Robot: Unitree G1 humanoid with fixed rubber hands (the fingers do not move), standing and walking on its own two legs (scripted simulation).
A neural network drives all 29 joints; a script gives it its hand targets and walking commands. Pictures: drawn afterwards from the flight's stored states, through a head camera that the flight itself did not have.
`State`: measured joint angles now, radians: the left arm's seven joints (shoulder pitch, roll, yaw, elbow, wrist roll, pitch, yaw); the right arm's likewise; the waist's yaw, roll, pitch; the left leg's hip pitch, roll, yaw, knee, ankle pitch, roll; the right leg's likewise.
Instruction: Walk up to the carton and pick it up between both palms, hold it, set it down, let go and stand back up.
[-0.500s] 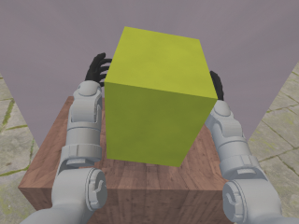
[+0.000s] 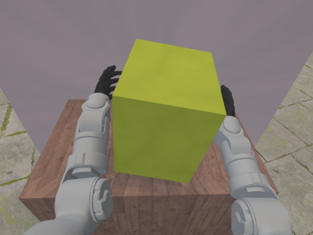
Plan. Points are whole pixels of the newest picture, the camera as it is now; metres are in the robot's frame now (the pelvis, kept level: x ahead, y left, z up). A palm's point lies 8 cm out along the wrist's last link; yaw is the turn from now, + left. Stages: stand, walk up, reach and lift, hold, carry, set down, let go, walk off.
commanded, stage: set down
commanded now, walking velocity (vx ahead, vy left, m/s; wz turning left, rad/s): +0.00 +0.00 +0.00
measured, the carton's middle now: (162, 112) +0.43 -0.05 +0.11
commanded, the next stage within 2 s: none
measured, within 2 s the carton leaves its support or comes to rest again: rests again in 1.62 s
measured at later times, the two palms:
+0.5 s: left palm (107, 100) +0.43 +0.10 +0.16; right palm (221, 122) +0.35 -0.20 +0.13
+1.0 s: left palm (112, 106) +0.43 +0.09 +0.14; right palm (223, 129) +0.34 -0.21 +0.11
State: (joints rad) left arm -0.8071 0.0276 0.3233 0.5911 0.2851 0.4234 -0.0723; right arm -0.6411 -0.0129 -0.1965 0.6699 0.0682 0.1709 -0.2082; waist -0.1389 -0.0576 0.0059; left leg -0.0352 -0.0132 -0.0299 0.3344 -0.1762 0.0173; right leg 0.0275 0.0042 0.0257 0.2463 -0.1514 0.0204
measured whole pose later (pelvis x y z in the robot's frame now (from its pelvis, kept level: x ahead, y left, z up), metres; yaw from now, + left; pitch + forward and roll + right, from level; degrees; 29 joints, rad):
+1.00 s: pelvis +0.01 +0.00 +0.00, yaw -1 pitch -3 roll -1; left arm -0.79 0.03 0.34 0.78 0.29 0.25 -0.11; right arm -0.54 0.10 -0.35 0.63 -0.12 0.08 -0.18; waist -0.14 -0.05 0.00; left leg -0.08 -0.01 0.00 0.32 -0.19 0.02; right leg -0.03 -0.01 0.00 0.25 -0.16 0.02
